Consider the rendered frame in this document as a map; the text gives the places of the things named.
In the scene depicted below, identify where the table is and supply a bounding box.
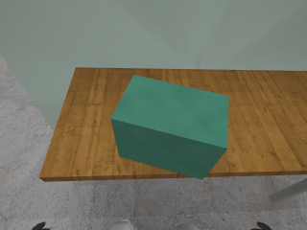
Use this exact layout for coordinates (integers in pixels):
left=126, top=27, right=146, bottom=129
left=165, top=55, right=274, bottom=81
left=39, top=67, right=307, bottom=203

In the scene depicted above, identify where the carton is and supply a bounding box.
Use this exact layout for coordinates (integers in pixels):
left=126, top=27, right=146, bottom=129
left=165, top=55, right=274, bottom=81
left=110, top=75, right=229, bottom=180

